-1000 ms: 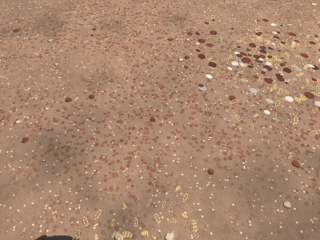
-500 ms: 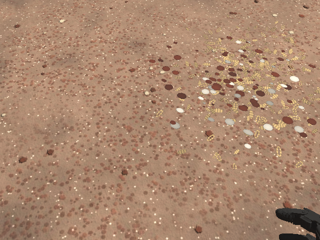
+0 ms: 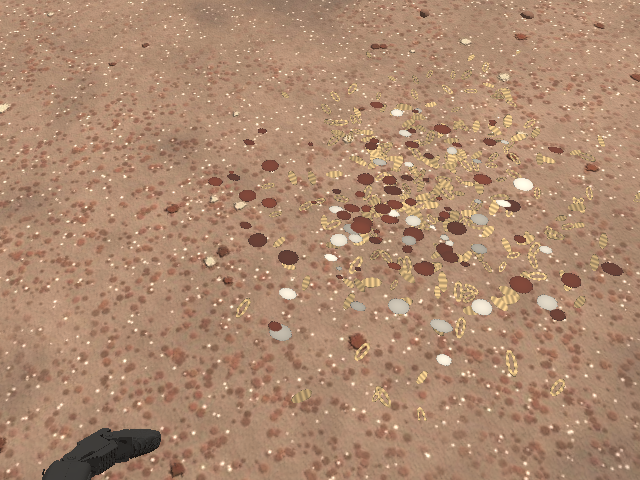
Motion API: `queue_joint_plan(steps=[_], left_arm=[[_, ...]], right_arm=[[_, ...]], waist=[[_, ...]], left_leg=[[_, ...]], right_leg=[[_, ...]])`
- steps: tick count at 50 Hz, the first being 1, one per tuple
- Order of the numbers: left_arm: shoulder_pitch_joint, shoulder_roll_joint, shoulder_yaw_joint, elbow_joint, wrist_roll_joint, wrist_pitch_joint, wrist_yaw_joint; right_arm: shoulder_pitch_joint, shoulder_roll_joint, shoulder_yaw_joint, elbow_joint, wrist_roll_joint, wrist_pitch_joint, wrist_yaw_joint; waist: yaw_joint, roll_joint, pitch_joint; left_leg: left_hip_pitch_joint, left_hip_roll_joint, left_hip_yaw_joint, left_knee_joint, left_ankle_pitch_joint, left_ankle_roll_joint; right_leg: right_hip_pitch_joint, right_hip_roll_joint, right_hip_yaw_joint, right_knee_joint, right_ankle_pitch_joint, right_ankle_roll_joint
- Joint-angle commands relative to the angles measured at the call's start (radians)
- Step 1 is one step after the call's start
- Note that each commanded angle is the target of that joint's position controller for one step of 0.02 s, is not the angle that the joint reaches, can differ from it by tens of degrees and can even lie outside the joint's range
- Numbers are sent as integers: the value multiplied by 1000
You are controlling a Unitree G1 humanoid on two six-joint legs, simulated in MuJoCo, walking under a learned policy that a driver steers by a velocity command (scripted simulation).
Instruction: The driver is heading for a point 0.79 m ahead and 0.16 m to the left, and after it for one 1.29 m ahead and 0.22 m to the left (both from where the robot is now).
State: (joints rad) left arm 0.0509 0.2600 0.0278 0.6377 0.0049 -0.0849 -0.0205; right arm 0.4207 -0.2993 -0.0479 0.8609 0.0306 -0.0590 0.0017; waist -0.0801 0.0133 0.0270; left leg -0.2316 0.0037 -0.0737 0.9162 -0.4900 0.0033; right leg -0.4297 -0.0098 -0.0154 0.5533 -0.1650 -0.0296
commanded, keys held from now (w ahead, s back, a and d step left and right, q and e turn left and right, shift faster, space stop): w+q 0.54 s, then w+e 0.46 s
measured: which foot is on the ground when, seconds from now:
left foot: up 0.00-0.42, down 0.44-1.00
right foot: down 0.00-0.44, up 0.46-0.96, down 0.98-1.00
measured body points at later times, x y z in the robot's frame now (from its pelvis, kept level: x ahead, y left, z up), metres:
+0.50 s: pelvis +0.25 +0.07 -0.01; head +0.29 +0.10 +0.43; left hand +0.22 +0.37 -0.14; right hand +0.51 -0.13 -0.09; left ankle +0.32 +0.17 -0.73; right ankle +0.11 -0.11 -0.66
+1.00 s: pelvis +0.54 +0.13 -0.01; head +0.58 +0.14 +0.44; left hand +0.68 +0.41 -0.10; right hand +0.65 -0.15 -0.13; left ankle +0.32 +0.17 -0.72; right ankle +0.68 +0.07 -0.73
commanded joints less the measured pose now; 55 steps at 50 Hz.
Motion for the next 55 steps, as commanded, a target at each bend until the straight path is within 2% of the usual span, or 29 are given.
queue_joint_plan(steps=[1,3,6,10,13,16,18,20,21,22,23,24,25,26,27,29,33,37,40,43,46,48,49,50,51,52,53,54,55], left_arm=[[253,145,54,28,-3,4,8],[175,99,44,37,8,-6,4],[146,110,57,63,7,-26,7],[157,149,73,98,7,-27,19],[188,180,82,120,-2,-18,27],[226,206,93,147,-19,-2,28],[236,226,101,159,-29,12,28],[225,256,109,158,-38,28,33],[211,251,105,154,-41,37,36],[232,218,90,143,-23,35,41],[326,68,41,83,25,14,29],[246,120,41,74,-9,-25,17],[134,188,58,43,-52,-45,10],[114,172,52,37,-46,-57,14],[118,172,55,50,-18,-59,22],[183,173,61,85,-8,-34,17],[147,116,45,88,-6,4,16],[51,94,33,75,-18,-1,3],[-22,87,26,52,-29,-4,-11],[-69,87,24,23,-30,-6,-31],[-51,97,28,3,-23,-7,-50],[81,150,56,23,-18,1,-47],[225,198,82,53,-19,3,-37],[373,294,110,69,-18,12,-22],[370,299,108,60,-37,11,-20],[386,221,86,64,-35,13,-18],[343,193,78,52,-24,14,-11],[284,186,74,42,-18,12,-10],[233,159,66,29,-15,10,-6]], right_arm=[[-80,-130,-29,-113,10,-24,-7],[-89,-97,-32,-114,-2,-3,-6],[-108,-47,-26,-131,-3,26,-3],[-195,-29,-18,-167,-9,29,14],[-299,-21,-10,-202,-10,24,35],[-375,-37,-12,-243,-9,29,49],[-392,-54,-19,-265,-12,31,56],[-312,-94,-43,-261,-14,38,56],[-170,-134,-70,-225,-10,40,49],[9,-210,-108,-175,-5,49,32],[-9,-342,-128,-179,8,46,20],[13,-277,-103,-223,-2,28,26],[-17,-211,-84,-212,-13,10,31],[-66,-185,-76,-213,-13,0,30],[-138,-149,-64,-223,-14,-1,27],[-210,-91,-42,-244,-37,-3,18],[-172,-122,-45,-200,-37,-24,7],[-146,-124,-38,-163,-38,-29,-1],[-108,-140,-41,-124,-37,-32,-1],[-81,-140,-45,-91,-33,-19,-2],[-94,-157,-52,-83,-28,2,-13],[-118,-181,-57,-93,-29,19,-28],[-133,-177,-53,-101,-28,26,-36],[-88,-134,-33,-130,-52,13,-42],[-20,-26,3,-146,-59,-16,-19],[-96,-120,-14,-152,-25,-54,3],[-196,-138,-16,-192,7,-74,14],[-239,-124,-11,-206,-4,-84,13],[-251,-132,-20,-205,-32,-81,5]], waist=[[160,-136,-132],[105,-146,-53],[74,-109,-12],[86,-74,15],[122,-55,43],[140,-50,68],[131,-58,63],[70,-88,-12],[-13,-72,-87],[-87,-7,-181],[31,292,-244],[-30,179,-408],[-52,103,-263],[-15,53,-177],[30,14,-116],[89,45,-97],[80,29,-43],[34,37,4],[-1,30,41],[-17,17,65],[12,41,33],[90,81,-75],[171,58,-156],[205,-87,-286],[142,-294,-397],[202,-172,-396],[206,-117,-262],[166,-9,-147],[130,13,-103]], left_leg=[[-536,80,-26,307,79,6],[-456,122,-29,247,168,-3],[-433,134,-25,193,235,-18],[-441,132,-11,-14,426,-20],[-406,116,41,-162,514,-2],[-420,107,67,-243,477,30],[-399,79,105,-271,394,61],[-246,5,170,-277,296,103],[-51,-49,194,-330,328,135],[254,-27,94,-349,355,180],[582,244,-460,-432,219,363],[644,336,-780,-614,19,429],[560,314,-652,-649,72,366],[426,275,-535,-641,152,331],[287,235,-432,-640,272,303],[136,201,-301,-676,455,282],[58,181,-132,-740,631,272],[70,139,-1,-779,551,205],[136,175,32,-799,511,193],[281,220,59,-758,583,184],[378,242,93,-642,894,155],[386,222,130,-431,1258,124],[291,186,169,-225,1258,89],[7,127,189,110,905,42],[-396,-109,93,451,-16,-30],[-515,-49,-66,512,-33,-3],[-560,1,-56,473,37,14],[-545,39,-40,369,92,18],[-488,71,-35,271,128,10]], right_leg=[[546,-324,423,-275,-147,-173],[381,-268,270,-342,-10,-157],[301,-270,145,-408,130,-171],[314,-252,-5,-433,206,-159],[336,-253,-85,-438,212,-141],[427,-280,-123,-412,223,-119],[488,-292,-149,-344,362,-100],[509,-280,-187,-161,695,-75],[457,-245,-221,36,767,-47],[253,-204,-227,316,580,-1],[-218,-15,-181,697,-331,75],[-332,36,78,829,-450,65],[-418,-14,100,824,-352,38],[-398,-57,97,745,-264,20],[-331,-90,99,656,-208,23],[-196,-132,93,573,-135,33],[-211,-140,59,425,25,73],[-197,-114,40,182,296,58],[-202,-87,35,76,353,38],[-278,-64,41,15,275,8],[-248,-20,-8,-6,125,-36],[-55,55,-72,9,35,-77],[168,75,-60,-36,93,-113],[517,-118,222,-5,158,-210],[824,-325,770,-151,-25,-403],[845,-308,788,-228,-163,-362],[732,-276,649,-242,-156,-315],[567,-239,553,-263,-56,-292],[453,-207,484,-279,45,-277]])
